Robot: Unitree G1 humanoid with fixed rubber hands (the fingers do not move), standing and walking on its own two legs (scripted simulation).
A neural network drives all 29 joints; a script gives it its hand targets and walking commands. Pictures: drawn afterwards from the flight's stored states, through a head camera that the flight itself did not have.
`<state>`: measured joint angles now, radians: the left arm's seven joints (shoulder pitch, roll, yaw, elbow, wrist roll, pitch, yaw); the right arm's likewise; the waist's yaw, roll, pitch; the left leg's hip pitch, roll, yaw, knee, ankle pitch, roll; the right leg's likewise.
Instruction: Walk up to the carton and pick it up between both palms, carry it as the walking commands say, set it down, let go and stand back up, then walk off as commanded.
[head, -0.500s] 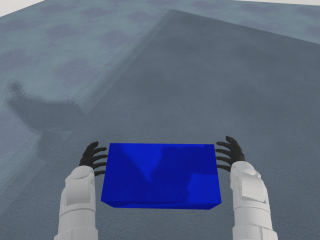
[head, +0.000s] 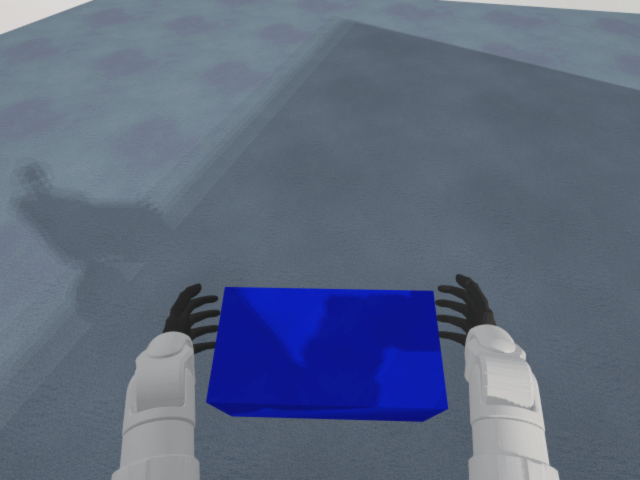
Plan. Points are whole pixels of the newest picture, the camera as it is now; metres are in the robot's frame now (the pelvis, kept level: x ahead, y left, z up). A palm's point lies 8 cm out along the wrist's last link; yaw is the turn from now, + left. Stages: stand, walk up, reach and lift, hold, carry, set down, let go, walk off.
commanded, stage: carry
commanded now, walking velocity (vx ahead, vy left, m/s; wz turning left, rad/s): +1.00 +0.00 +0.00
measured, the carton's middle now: (327, 356) +0.31 +0.00 -0.06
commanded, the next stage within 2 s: none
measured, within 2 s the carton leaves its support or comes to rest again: neither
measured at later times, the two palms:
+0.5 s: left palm (224, 230) +0.44 +0.14 +0.09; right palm (475, 226) +0.42 -0.22 +0.09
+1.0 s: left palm (266, 108) +0.84 +0.11 +0.07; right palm (435, 104) +0.80 -0.25 +0.09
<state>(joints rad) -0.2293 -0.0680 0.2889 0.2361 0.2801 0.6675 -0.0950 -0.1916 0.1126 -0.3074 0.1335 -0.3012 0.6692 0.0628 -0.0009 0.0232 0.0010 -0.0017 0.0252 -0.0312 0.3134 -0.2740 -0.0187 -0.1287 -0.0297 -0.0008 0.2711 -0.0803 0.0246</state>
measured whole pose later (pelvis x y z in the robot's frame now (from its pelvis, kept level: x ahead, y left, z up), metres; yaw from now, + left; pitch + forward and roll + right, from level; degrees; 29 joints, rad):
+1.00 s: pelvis +0.58 -0.05 -0.02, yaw -5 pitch +5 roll -4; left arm -0.06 -0.13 0.13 -0.55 0.15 1.21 0.18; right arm -0.07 0.13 -0.17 -0.54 -0.11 1.19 -0.15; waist -0.02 0.02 -0.10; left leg 0.20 0.11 0.18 0.14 -0.41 -0.06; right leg -0.66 -0.07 -0.22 0.52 0.01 -0.03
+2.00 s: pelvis +1.58 -0.21 -0.04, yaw -4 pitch +4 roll -3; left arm -0.07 -0.13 0.13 -0.56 0.14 1.21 0.18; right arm -0.05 0.13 -0.17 -0.55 -0.12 1.17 -0.15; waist 0.01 0.01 -0.08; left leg 0.26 0.15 0.17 0.34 -0.49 -0.05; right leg -0.55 -0.03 -0.29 0.43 0.04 -0.06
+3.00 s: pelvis +2.21 -0.31 +0.00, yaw -7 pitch +5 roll +1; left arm -0.09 -0.13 0.16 -0.46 0.14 1.20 0.14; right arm -0.12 0.13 -0.18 -0.45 -0.14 1.18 -0.18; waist 0.00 0.00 -0.13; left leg -0.22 0.08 0.22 0.49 -0.25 -0.04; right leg -0.26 -0.06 -0.17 0.54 -0.26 -0.01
